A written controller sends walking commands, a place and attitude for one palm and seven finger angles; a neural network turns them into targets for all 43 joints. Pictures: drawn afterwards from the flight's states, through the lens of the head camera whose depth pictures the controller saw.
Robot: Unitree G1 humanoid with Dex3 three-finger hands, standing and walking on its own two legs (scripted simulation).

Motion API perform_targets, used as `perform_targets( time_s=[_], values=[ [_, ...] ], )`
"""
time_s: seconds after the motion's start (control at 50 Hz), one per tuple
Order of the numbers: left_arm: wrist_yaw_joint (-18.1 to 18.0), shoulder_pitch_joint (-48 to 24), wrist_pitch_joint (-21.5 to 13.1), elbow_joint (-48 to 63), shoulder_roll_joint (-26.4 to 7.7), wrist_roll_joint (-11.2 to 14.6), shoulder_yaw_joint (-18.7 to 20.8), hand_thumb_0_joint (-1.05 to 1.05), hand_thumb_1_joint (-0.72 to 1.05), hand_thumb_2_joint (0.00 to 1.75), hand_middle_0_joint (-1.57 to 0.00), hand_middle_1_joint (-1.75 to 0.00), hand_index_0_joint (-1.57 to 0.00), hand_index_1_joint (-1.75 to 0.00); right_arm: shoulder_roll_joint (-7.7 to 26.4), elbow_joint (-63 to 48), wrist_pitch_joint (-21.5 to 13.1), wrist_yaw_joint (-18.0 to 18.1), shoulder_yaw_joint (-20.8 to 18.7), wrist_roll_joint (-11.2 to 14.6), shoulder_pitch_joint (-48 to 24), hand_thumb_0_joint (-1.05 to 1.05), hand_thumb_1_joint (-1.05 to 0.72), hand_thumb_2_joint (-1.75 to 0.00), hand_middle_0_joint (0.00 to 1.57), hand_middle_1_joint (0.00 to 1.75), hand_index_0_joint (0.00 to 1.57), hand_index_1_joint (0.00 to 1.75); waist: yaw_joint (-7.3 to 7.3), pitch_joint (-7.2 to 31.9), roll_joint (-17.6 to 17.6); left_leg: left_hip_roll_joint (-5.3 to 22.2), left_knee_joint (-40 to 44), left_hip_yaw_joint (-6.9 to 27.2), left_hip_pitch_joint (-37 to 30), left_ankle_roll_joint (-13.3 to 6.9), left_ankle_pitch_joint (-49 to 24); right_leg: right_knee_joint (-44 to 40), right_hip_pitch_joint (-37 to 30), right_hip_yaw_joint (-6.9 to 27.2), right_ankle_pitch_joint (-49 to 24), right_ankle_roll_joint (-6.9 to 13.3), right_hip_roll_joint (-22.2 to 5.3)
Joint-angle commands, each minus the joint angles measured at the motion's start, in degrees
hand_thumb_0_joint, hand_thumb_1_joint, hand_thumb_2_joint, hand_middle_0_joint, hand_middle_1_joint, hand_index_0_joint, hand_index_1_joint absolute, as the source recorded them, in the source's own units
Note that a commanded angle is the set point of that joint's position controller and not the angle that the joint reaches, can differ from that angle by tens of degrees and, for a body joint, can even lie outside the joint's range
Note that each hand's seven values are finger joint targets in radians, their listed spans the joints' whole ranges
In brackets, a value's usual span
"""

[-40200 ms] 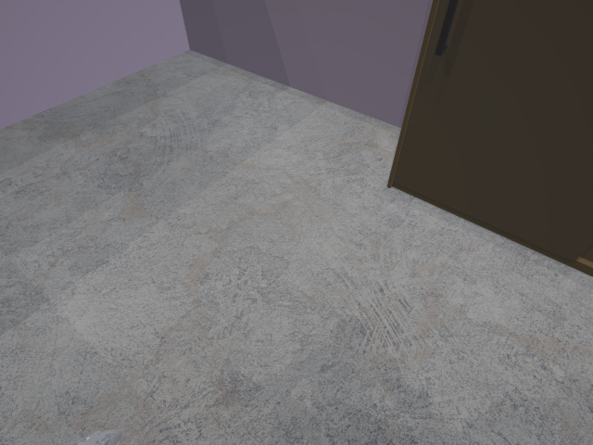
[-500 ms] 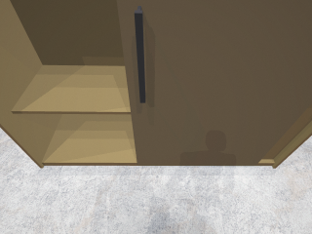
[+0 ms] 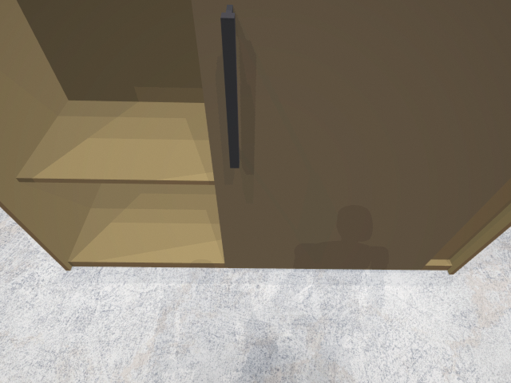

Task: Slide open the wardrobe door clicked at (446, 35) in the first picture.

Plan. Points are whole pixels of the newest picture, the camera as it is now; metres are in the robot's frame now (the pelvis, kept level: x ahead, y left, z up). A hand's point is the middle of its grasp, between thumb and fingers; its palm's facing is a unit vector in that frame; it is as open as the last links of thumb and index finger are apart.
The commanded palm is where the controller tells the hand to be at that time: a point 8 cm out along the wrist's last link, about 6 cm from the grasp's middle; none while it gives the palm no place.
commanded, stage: look to check the result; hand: left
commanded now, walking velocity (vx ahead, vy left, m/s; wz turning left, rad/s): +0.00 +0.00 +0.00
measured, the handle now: (232, 99) +0.61 +0.08 +0.11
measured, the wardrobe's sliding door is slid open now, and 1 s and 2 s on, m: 0.66 0.66 0.66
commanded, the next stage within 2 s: stand and wait in 0.32 s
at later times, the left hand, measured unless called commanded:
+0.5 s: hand out of the picture +0.02 +0.16 -0.18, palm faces +0.01 -0.98 -0.19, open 7.4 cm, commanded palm none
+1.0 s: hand out of the picture +0.03 +0.16 -0.17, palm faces +0.01 -0.98 -0.21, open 7.4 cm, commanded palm none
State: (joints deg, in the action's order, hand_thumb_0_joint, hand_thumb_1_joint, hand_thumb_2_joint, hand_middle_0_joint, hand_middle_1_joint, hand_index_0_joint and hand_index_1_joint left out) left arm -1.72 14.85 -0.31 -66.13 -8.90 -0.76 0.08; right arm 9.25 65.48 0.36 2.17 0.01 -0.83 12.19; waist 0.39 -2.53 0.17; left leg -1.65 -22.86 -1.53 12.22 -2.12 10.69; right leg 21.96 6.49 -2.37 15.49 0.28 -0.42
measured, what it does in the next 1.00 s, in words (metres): stands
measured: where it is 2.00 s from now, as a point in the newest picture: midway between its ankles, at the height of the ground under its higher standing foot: outside the picture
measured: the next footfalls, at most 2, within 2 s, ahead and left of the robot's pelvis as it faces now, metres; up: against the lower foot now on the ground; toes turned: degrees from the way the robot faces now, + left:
none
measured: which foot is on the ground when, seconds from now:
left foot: down 0.00-1.00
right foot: down 0.00-1.00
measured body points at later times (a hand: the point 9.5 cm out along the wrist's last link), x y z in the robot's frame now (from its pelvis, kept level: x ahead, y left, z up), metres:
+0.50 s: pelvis +0.02 -0.01 +0.00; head +0.04 -0.01 +0.45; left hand +0.02 +0.22 -0.16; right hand +0.03 -0.24 -0.16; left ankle +0.02 +0.09 -0.74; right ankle -0.04 -0.11 -0.74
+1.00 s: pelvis +0.02 -0.02 +0.00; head +0.03 -0.02 +0.45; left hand +0.03 +0.22 -0.16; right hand +0.04 -0.25 -0.16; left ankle +0.02 +0.09 -0.74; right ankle -0.04 -0.11 -0.74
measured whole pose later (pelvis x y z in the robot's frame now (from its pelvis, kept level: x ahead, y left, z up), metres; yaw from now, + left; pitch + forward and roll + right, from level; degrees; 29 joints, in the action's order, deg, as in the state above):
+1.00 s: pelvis +0.02 -0.02 +0.00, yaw +0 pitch -1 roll +0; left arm -1.9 14.1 -1.0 -65.7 -10.1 -0.7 0.3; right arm 10.0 65.9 0.0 2.3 0.0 -0.7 11.9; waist 0.4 -1.9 0.3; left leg -0.5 -21.2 -1.4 9.0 -0.6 11.6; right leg 19.5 3.0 -2.3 16.0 1.7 0.8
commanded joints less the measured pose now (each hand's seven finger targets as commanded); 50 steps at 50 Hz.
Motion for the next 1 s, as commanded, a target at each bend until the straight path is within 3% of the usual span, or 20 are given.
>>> perform_targets(
  time_s=[0.0, 0.3, 0.42, 0.68, 0.74, 0.78, 0.98],
  values=[
    [-0.3, 3.3, -0.6, 1.0, -5.9, 0.2, 0.9, 0.0, 0.9, 0.9, -0.2, -0.3, -0.2, -0.3, 5.7, -1.5, -0.9, 0.4, -0.7, -0.2, 2.4, 0.0, -0.9, -0.9, 0.2, 0.3, 0.2, 0.3, -0.05, 0.7, 0.1, 7.3, 3.0, 6.4, -3.7, -0.6, -9.5, -4.4, 3.4, 4.8, -7.7, 1.5, -5.7],
    [-0.4, 3.2, -0.7, 0.8, -6.0, 0.3, 0.9, 0.0, 0.9, 0.9, -0.2, -0.3, -0.2, -0.3, 5.6, -1.0, -1.1, 0.5, -0.6, -0.1, 2.4, 0.0, -0.9, -0.9, 0.2, 0.3, 0.2, 0.3, -0.15, 0.3, 0.7, 7.3, 3.0, 6.3, -4.1, -0.5, -11.7, -4.6, 2.2, 4.9, -10.4, 1.5, -5.7],
    [-0.4, 3.0, -0.9, 1.3, -6.3, 0.4, 1.1, 0.0, 0.9, 0.9, -0.2, -0.3, -0.2, -0.3, 6.0, -1.0, -1.4, 0.6, -0.6, -0.1, 2.6, 0.0, -0.9, -0.9, 0.2, 0.3, 0.2, 0.3, -0.22, 1.8, -0.4, 7.4, 2.7, 6.1, -5.1, -0.5, -14.6, -4.1, 0.7, 4.8, -13.3, 1.6, -6.0],
    [-0.5, 3.0, -1.1, 1.6, -7.2, 0.3, 1.3, 0.0, 0.9, 0.9, -0.2, -0.3, -0.2, -0.3, 6.7, -1.1, -1.3, 0.7, -0.8, -0.1, 2.5, 0.0, -0.9, -0.9, 0.2, 0.3, 0.2, 0.3, -0.25, 1.5, 1.1, 7.6, 2.5, 5.6, -6.1, -0.3, -15.3, -4.7, 0.4, 4.9, -15.9, 1.8, -5.9],
    [-0.5, 2.6, -1.2, 1.6, -7.5, 0.3, 1.4, 0.0, 0.9, 0.9, -0.2, -0.3, -0.2, -0.3, 6.8, -1.0, -1.4, 0.7, -0.8, -0.1, 2.4, 0.0, -0.9, -0.9, 0.2, 0.3, 0.2, 0.3, -0.23, 1.4, -0.1, 7.6, 2.6, 5.5, -5.9, -0.3, -15.5, -4.7, 0.1, 5.0, -16.5, 1.8, -6.1],
    [-0.5, 3.0, -1.3, 1.8, -7.9, 0.3, 1.5, 0.0, 0.9, 0.9, -0.2, -0.3, -0.2, -0.3, 7.1, -1.3, -1.5, 0.7, -0.9, 0.0, 2.5, 0.0, -0.9, -0.9, 0.2, 0.3, 0.2, 0.3, -0.31, 1.9, 1.1, 7.6, 2.3, 5.4, -6.5, -0.3, -16.3, -4.7, -0.3, 4.9, -18.3, 1.8, -6.1],
    [-0.4, 2.5, -1.2, 1.7, -8.5, 0.3, 1.5, 0.0, 0.9, 0.9, -0.2, -0.3, -0.2, -0.3, 7.8, -1.3, -1.2, 0.6, -1.0, 0.0, 1.7, 0.0, -0.9, -0.9, 0.2, 0.3, 0.2, 0.3, -0.32, 0.0, 1.2, 7.7, 3.1, 5.4, -6.2, -0.1, -12.8, -6.1, 0.8, 5.3, -15.0, 1.8, -6.0]
  ],
)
